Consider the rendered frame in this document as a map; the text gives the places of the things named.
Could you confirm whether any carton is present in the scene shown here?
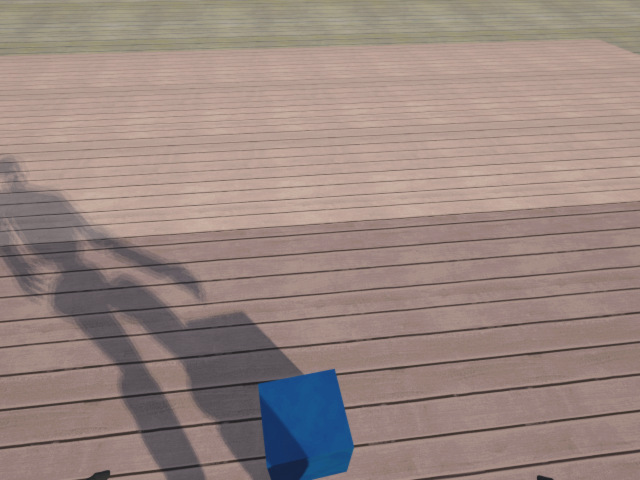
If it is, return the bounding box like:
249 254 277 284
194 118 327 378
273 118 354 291
258 369 354 480

